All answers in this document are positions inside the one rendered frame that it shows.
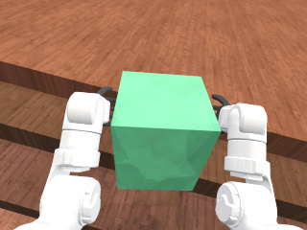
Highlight left robot upper arm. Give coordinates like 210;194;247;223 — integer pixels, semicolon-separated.
13;174;101;230

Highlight robot right forearm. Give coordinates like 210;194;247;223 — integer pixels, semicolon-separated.
218;103;277;216

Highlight right robot upper arm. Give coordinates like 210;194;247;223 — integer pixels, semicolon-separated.
215;181;303;230

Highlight robot left forearm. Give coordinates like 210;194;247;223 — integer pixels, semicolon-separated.
39;92;110;214

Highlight carton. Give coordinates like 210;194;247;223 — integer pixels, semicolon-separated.
110;71;222;191

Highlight robot left hand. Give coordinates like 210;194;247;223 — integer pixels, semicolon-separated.
97;86;117;127

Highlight robot right hand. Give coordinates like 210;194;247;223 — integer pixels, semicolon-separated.
211;94;231;134

